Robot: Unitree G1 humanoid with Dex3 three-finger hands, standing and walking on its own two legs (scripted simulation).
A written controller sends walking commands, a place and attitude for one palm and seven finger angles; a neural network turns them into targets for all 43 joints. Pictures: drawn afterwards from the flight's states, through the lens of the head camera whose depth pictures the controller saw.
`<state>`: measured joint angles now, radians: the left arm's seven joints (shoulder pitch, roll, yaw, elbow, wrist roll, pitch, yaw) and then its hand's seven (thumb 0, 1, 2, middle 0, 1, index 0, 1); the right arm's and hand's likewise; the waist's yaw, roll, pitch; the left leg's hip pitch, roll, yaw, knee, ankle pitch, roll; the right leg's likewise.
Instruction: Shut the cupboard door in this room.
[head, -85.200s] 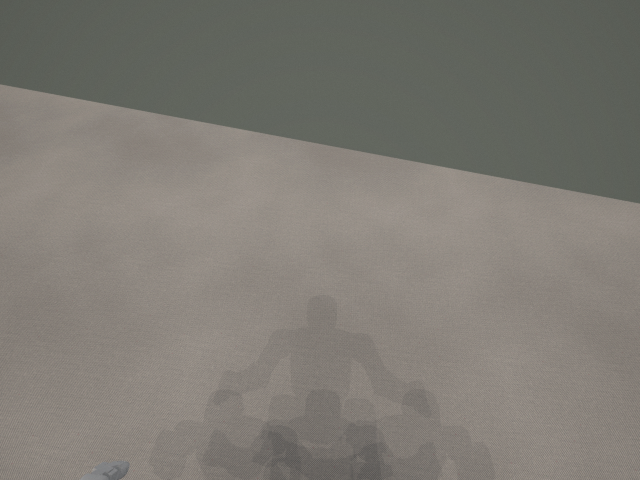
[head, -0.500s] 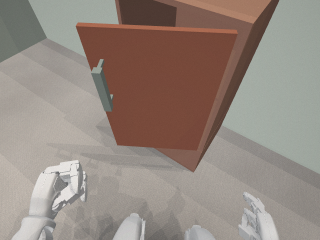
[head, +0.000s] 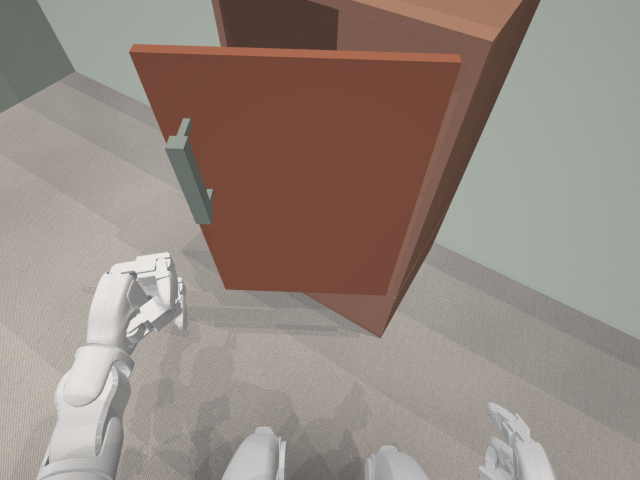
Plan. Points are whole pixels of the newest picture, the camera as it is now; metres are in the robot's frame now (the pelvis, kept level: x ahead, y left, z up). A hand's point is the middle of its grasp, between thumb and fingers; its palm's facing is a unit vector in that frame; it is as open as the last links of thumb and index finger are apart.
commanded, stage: bring the fist close to the handle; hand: left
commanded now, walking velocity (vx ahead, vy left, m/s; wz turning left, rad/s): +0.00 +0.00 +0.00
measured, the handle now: (195, 174) +0.52 +0.21 +0.05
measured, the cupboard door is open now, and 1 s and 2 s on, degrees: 30 30 15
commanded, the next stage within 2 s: push the door shut along its arc in 0.96 s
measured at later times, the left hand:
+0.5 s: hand (198, 235) +0.41 +0.18 +0.05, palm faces -0.01 -1.00 -0.03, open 3.1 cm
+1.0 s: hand (201, 225) +0.42 +0.18 +0.05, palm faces +0.00 -1.00 -0.02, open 3.1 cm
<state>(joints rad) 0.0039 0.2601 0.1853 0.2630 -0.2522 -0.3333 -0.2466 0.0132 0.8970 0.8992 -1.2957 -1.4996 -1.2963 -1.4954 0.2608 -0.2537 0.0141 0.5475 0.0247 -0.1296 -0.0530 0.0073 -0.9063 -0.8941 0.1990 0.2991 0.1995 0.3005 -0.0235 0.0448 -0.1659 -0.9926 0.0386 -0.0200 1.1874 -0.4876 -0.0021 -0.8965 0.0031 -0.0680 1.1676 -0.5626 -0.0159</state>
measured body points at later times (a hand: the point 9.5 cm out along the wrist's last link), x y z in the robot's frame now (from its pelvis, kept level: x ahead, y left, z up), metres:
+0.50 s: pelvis +0.00 +0.01 +0.00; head +0.08 +0.02 +0.44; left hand +0.40 +0.23 +0.06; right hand +0.10 -0.25 -0.11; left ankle +0.05 +0.12 -0.64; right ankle +0.00 -0.11 -0.64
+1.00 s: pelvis -0.01 +0.01 +0.00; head +0.09 +0.02 +0.44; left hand +0.42 +0.23 +0.06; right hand +0.06 -0.26 -0.12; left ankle +0.05 +0.12 -0.64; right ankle +0.00 -0.11 -0.64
